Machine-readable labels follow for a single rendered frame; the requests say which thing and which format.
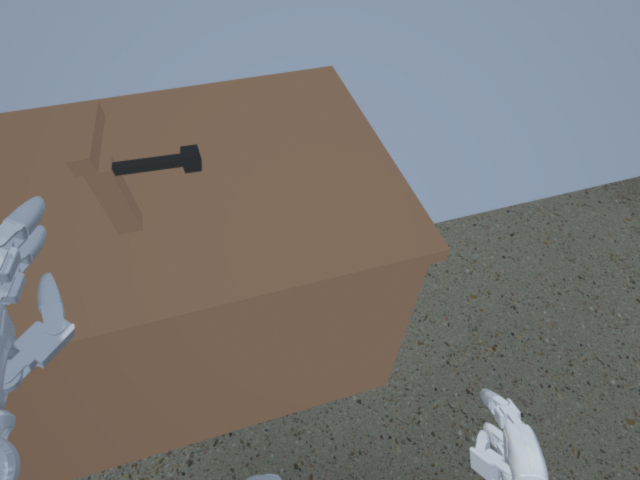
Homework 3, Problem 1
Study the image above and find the robot left forearm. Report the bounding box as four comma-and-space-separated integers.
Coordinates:
0, 410, 20, 480

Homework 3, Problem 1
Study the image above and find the tap lever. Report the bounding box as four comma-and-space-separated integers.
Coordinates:
112, 144, 202, 176

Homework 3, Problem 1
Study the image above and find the robot right hand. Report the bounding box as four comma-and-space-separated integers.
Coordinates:
470, 388, 549, 480

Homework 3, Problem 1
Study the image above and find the counter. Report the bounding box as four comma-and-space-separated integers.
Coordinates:
0, 66, 450, 480

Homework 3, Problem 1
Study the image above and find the robot left hand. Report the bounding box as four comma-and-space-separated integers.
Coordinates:
0, 196, 75, 410

